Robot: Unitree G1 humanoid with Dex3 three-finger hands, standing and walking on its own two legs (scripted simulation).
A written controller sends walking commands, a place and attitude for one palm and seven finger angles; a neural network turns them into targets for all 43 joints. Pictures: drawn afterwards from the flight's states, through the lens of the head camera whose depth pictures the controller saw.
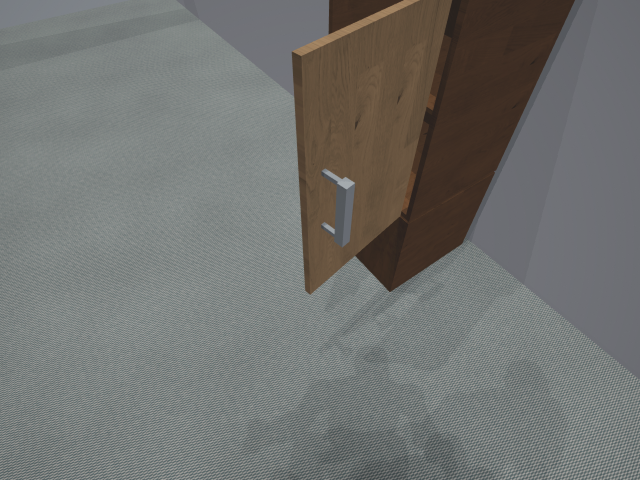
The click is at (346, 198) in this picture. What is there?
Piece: cupboard door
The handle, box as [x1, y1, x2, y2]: [321, 169, 354, 246]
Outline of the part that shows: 324,169 321,171 321,174 337,185 335,228 333,229 324,222 321,224 321,227 334,237 335,242 343,246 349,241 354,183 346,177 341,179 328,170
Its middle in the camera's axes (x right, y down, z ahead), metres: +0.03 -0.05 +0.73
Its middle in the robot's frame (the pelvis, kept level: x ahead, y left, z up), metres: +0.58 +0.00 -0.06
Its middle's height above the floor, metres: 0.72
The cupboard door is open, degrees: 100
